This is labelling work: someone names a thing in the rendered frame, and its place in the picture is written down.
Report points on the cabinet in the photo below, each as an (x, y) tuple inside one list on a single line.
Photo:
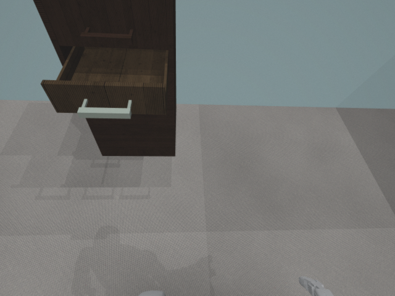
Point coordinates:
[(152, 24)]

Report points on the drawer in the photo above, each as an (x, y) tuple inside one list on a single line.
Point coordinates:
[(109, 77)]

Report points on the handle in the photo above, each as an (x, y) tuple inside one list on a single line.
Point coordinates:
[(106, 38), (96, 112)]

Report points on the robot right hand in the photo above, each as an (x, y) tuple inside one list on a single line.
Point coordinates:
[(314, 287)]

